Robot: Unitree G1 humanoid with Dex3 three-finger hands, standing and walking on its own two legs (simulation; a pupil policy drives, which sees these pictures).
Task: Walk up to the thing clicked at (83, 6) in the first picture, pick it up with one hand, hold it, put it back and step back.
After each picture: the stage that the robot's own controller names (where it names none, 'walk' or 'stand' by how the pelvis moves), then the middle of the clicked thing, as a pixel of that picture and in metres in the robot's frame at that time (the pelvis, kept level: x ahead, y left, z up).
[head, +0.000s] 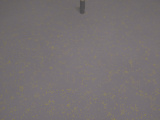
stand; (82, 4) +2.06 +0.03 -0.65
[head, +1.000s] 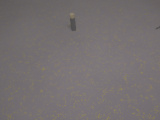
walk; (72, 22) +1.91 +0.29 -0.64
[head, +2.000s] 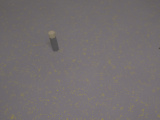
walk; (53, 41) +1.25 +0.44 -0.65
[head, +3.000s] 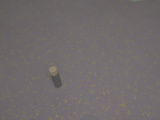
walk; (55, 77) +0.82 +0.34 -0.65
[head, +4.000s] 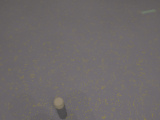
walk; (61, 108) +0.53 +0.24 -0.65
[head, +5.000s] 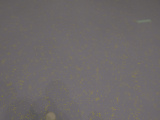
stand; out of the picture +0.42 +0.21 -0.64
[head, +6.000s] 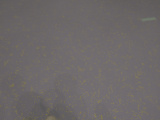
stand; out of the picture +0.39 +0.22 -0.66
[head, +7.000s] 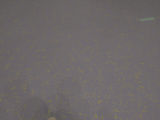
stand; out of the picture +0.39 +0.23 -0.66
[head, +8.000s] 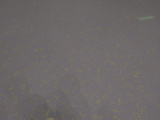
stand; out of the picture +0.38 +0.24 -0.66
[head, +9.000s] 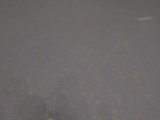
stand; out of the picture +0.38 +0.24 -0.66
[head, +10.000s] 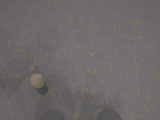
go down; (40, 85) +0.42 +0.22 -0.48
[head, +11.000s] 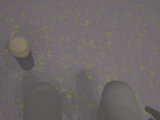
go down; (24, 56) +0.47 +0.25 -0.27
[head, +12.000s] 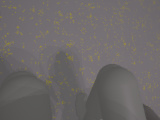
close in; out of the picture +0.45 +0.28 -0.19
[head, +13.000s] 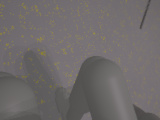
close; out of the picture +0.45 +0.31 -0.16
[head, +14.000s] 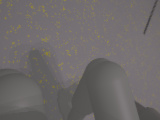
lift; out of the picture +0.41 +0.29 -0.16
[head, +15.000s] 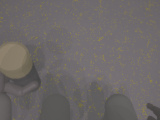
lift; (23, 73) +0.33 +0.20 +0.00
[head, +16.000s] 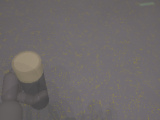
hold; (34, 85) +0.31 +0.18 +0.03
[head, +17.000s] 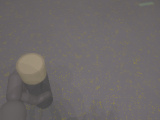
hold; (38, 85) +0.31 +0.17 +0.03
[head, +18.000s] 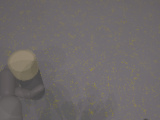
crouch; (30, 79) +0.34 +0.18 -0.02
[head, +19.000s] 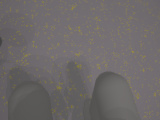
lower; out of the picture +0.48 +0.26 -0.05
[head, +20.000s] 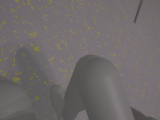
lower; out of the picture +0.45 +0.30 -0.17
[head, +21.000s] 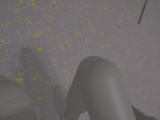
lower; out of the picture +0.45 +0.31 -0.17
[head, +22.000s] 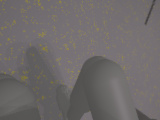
lower; out of the picture +0.44 +0.31 -0.16
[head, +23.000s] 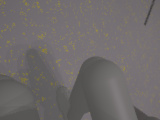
lower; out of the picture +0.44 +0.29 -0.16
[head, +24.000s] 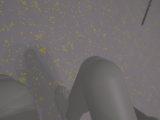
open; out of the picture +0.45 +0.30 -0.17
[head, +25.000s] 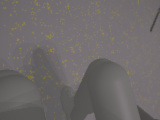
stand; out of the picture +0.44 +0.29 -0.17
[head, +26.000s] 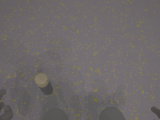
walk; (44, 85) +0.44 +0.22 -0.47
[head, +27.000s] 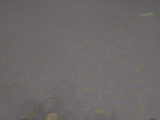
stand; out of the picture +0.41 +0.20 -0.60
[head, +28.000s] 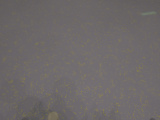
stand; out of the picture +0.40 +0.20 -0.60
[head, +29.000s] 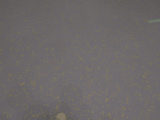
stand; out of the picture +0.43 +0.19 -0.65
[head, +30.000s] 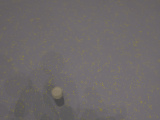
walk; (58, 97) +0.46 +0.17 -0.64
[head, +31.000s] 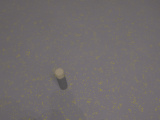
walk; (61, 79) +0.68 +0.24 -0.64
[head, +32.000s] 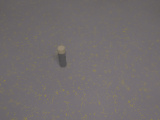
stand; (62, 57) +1.02 +0.23 -0.63
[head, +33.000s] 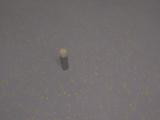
stand; (64, 59) +1.01 +0.22 -0.66
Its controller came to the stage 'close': yes
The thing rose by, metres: 0.68
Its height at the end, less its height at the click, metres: +0.00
